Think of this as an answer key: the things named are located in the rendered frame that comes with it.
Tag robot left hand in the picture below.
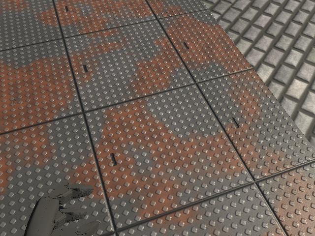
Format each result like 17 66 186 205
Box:
24 182 100 236

